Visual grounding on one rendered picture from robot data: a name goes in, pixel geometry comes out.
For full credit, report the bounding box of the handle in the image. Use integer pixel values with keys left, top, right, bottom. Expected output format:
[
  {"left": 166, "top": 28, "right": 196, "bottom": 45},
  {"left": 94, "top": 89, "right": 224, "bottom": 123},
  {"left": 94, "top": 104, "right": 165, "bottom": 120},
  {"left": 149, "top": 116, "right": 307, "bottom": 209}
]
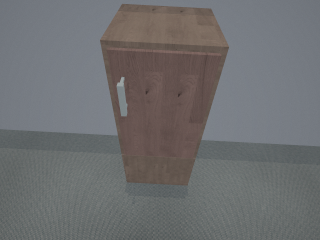
[{"left": 116, "top": 77, "right": 128, "bottom": 117}]

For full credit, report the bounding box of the cupboard door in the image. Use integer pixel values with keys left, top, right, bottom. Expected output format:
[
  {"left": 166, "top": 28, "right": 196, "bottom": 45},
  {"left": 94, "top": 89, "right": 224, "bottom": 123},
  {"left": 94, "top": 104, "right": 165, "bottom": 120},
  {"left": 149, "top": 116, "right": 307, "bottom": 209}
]
[{"left": 106, "top": 47, "right": 222, "bottom": 159}]

